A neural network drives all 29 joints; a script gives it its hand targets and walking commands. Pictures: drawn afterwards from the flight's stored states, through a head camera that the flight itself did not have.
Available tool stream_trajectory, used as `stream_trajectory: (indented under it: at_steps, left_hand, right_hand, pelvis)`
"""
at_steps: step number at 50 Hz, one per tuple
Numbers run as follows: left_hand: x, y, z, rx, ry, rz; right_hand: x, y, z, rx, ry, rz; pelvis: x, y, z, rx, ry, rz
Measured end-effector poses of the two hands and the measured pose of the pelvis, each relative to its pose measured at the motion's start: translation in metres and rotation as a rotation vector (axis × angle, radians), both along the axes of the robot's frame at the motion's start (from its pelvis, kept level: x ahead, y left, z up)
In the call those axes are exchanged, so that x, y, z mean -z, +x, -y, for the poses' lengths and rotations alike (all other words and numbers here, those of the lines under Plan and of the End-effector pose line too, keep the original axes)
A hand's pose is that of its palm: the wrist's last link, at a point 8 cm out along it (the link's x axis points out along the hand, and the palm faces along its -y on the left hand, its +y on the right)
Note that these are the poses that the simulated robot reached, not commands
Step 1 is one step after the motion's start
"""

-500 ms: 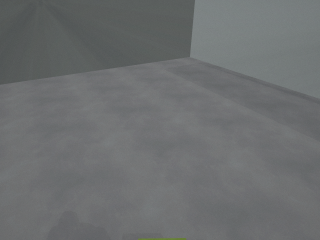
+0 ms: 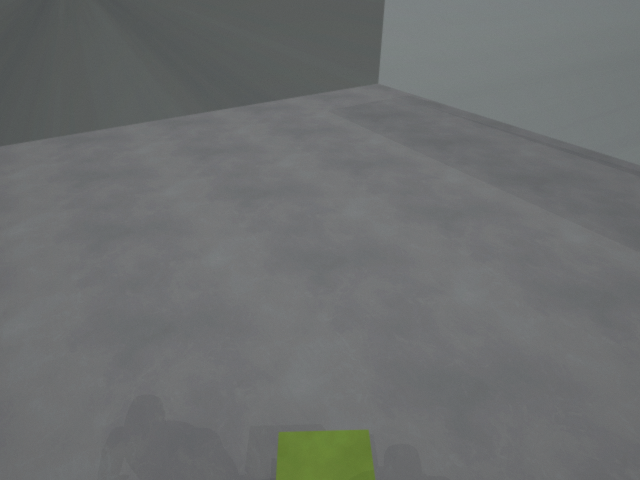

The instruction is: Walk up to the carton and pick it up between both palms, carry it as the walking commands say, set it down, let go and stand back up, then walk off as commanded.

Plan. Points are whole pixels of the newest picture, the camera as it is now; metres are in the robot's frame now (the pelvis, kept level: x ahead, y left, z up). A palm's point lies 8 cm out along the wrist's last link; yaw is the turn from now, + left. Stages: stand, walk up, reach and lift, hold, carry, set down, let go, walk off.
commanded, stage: stand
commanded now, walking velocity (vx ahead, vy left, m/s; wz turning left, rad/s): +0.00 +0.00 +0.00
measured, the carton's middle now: out of the picture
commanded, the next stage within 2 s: walk off in 0.98 s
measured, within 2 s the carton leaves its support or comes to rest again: neither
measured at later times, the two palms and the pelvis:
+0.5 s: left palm out of the picture +0.04 +0.29 -0.11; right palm out of the picture +0.03 -0.29 -0.11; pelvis +0.01 +0.00 +0.00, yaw +0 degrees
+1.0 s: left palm out of the picture +0.08 +0.30 -0.10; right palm out of the picture +0.08 -0.30 -0.10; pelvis +0.01 +0.00 +0.01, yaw +0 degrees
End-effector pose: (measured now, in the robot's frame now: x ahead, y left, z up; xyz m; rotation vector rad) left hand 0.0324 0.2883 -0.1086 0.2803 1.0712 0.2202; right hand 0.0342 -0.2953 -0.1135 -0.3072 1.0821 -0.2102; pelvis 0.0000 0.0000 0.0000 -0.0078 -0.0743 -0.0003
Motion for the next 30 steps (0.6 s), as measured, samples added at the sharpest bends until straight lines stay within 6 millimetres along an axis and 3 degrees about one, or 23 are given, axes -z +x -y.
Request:
stream_trajectory:
  at_steps: [8, 14, 22, 30]
  left_hand:
    - [0.005, -0.003, 0.003, 0.007, -0.016, -0.034]
    - [0.006, 0.002, 0.002, 0.009, -0.018, -0.043]
    - [0.006, 0.006, -0.004, -0.003, -0.011, -0.071]
    - [0.004, 0.022, -0.008, -0.003, -0.006, -0.071]
  right_hand:
    - [0.002, -0.02, -0.001, 0.026, 0.004, -0.053]
    - [0.002, -0.022, -0.001, 0.027, 0.004, -0.083]
    - [0.001, -0.009, -0.002, 0.025, -0.003, -0.088]
    - [-0.003, 0.02, -0.006, 0.018, 0.006, -0.062]
  pelvis:
    - [-0.001, -0.005, 0.0, 0.001, 0.002, -0.004]
    - [-0.001, -0.006, -0.001, 0.004, 0.002, -0.011]
    - [-0.002, 0.001, -0.004, 0.004, -0.001, -0.013]
    - [-0.005, 0.013, -0.005, 0.006, -0.001, -0.013]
